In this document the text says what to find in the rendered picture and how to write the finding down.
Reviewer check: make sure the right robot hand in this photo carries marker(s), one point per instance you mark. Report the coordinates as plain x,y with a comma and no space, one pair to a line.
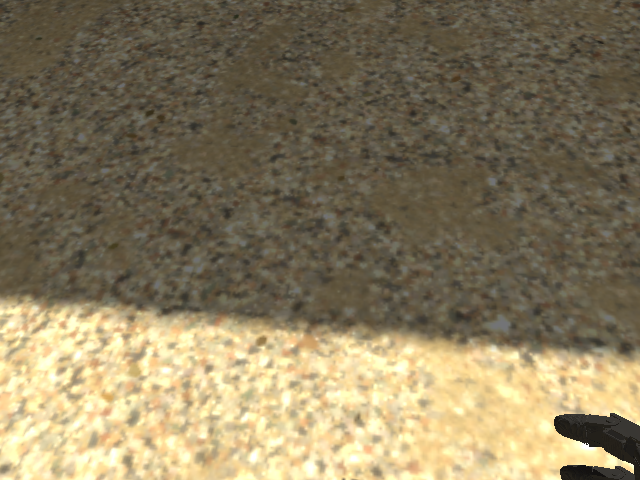
617,435

